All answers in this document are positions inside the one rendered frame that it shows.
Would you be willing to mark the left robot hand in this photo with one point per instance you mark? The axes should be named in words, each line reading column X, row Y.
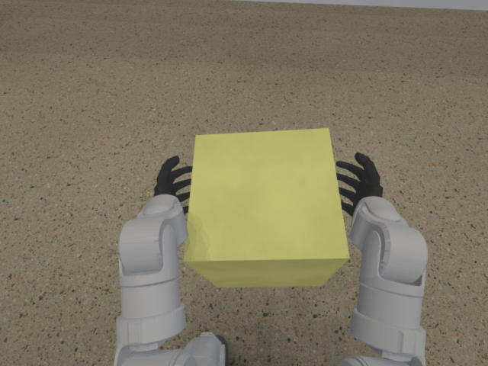
column 166, row 178

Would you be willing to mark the carton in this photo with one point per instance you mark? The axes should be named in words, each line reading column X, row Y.
column 265, row 209

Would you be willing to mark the left robot forearm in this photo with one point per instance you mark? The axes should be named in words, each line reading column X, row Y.
column 151, row 311

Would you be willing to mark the left robot thigh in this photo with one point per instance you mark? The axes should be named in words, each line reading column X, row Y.
column 207, row 351

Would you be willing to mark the right robot forearm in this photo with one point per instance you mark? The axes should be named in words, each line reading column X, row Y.
column 392, row 275

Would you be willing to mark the robot left upper arm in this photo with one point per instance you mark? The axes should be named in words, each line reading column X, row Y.
column 165, row 357

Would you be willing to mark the left robot shin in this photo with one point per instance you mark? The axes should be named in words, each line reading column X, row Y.
column 208, row 334

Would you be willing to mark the right robot hand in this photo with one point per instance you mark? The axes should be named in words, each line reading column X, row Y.
column 369, row 184

